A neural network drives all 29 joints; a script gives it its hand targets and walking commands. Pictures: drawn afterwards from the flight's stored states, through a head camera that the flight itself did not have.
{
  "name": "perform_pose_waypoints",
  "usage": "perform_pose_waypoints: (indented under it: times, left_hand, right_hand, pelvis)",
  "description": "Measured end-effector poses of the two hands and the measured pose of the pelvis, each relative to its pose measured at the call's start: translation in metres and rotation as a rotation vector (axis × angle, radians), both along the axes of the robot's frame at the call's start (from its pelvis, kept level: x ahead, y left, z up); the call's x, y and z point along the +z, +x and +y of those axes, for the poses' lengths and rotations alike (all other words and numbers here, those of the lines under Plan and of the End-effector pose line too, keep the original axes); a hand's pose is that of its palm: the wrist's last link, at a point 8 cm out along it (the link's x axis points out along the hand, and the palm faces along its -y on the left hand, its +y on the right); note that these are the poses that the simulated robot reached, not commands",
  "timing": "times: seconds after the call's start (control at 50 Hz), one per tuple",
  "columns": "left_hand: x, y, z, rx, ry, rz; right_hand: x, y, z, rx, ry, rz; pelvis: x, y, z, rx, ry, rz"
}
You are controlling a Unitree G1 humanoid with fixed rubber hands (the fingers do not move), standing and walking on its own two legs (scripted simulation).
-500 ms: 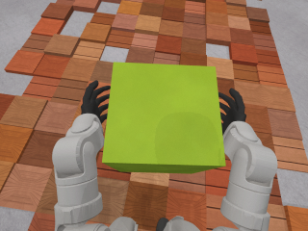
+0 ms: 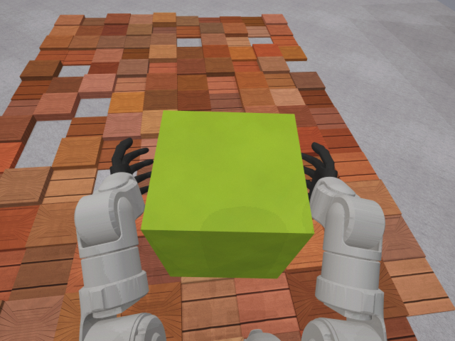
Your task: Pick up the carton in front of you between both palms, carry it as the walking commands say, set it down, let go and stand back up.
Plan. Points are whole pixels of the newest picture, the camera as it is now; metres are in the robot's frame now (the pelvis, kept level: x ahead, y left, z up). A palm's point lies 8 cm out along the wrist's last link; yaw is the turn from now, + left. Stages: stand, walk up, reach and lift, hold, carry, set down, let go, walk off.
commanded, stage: carry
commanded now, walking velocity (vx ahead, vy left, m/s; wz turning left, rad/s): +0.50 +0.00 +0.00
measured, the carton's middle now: (226, 203) +0.35 -0.04 +0.05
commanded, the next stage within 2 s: none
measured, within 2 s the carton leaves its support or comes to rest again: neither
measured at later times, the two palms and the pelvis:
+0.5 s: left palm (118, 86) +0.65 +0.17 +0.11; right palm (250, 73) +0.69 -0.14 +0.10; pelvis +0.35 -0.03 +0.00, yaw +4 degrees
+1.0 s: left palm (150, 38) +1.02 +0.13 +0.04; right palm (243, 36) +1.01 -0.18 +0.04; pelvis +0.68 -0.02 -0.05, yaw +1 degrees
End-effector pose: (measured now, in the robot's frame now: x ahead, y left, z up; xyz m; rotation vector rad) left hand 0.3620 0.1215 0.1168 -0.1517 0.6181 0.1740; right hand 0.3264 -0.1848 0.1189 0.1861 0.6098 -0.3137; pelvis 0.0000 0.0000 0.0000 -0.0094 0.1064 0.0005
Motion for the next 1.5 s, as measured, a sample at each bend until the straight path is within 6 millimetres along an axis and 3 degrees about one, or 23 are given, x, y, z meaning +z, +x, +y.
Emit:
perform_pose_waypoints:
  times: [0.16,0.26,0.34,0.42,0.52,0.6,0.66,0.74,0.86,1.04,1.2,1.32,1.4,1.5]
  left_hand:
    - [-0.035,0.096,-0.003,0.045,0.009,0.000]
    - [-0.048,0.142,0.006,0.093,0.022,0.038]
    - [-0.041,0.175,0.022,0.148,0.005,0.019]
    - [-0.022,0.224,0.035,0.175,0.017,-0.044]
    - [-0.011,0.300,0.052,0.177,0.032,-0.093]
    - [-0.023,0.376,0.061,0.138,0.045,-0.114]
    - [-0.046,0.427,0.056,0.090,0.066,-0.050]
    - [-0.074,0.479,0.032,0.030,0.011,0.048]
    - [-0.089,0.555,0.012,0.024,0.013,0.043]
    - [-0.068,0.681,0.012,0.091,0.041,-0.079]
    - [-0.002,0.750,0.038,0.166,0.031,-0.153]
    - [0.033,0.826,0.048,0.149,0.055,-0.168]
    - [0.031,0.887,0.053,0.106,0.042,-0.150]
    - [0.001,0.965,0.063,0.060,0.030,-0.093]
  right_hand:
    - [-0.035,0.123,-0.002,0.070,0.019,-0.004]
    - [-0.053,0.191,0.009,0.142,0.029,0.036]
    - [-0.048,0.243,0.024,0.168,0.031,0.024]
    - [-0.032,0.303,0.036,0.186,-0.007,-0.036]
    - [-0.017,0.383,0.050,0.196,-0.071,-0.090]
    - [-0.027,0.447,0.057,0.170,-0.091,-0.108]
    - [-0.050,0.477,0.051,0.136,-0.084,-0.038]
    - [-0.081,0.500,0.031,0.065,-0.023,0.057]
    - [-0.087,0.565,0.014,0.016,0.000,0.040]
    - [-0.068,0.718,0.012,0.123,-0.021,-0.085]
    - [-0.010,0.828,0.038,0.178,-0.025,-0.147]
    - [0.022,0.901,0.047,0.164,-0.040,-0.162]
    - [0.024,0.949,0.051,0.134,-0.058,-0.142]
    - [0.002,1.007,0.060,0.087,-0.076,-0.083]
  pelvis:
    - [-0.015,0.117,-0.023,0.002,0.034,-0.012]
    - [-0.007,0.176,-0.034,0.020,0.025,-0.011]
    - [0.002,0.226,-0.039,0.042,0.043,-0.008]
    - [0.004,0.283,-0.036,0.055,0.039,-0.003]
    - [-0.008,0.365,-0.024,0.061,0.016,-0.017]
    - [-0.039,0.436,-0.009,0.039,0.006,-0.036]
    - [-0.048,0.467,-0.002,0.031,0.029,-0.021]
    - [-0.044,0.509,0.005,0.025,0.017,-0.010]
    - [-0.039,0.580,0.003,0.019,0.002,-0.002]
    - [-0.042,0.706,-0.024,0.028,-0.026,-0.010]
    - [-0.009,0.795,-0.033,0.041,0.021,-0.001]
    - [-0.002,0.872,-0.018,0.037,0.026,-0.005]
    - [-0.011,0.929,-0.001,0.029,0.003,-0.016]
    - [-0.032,0.995,0.023,0.013,0.013,-0.035]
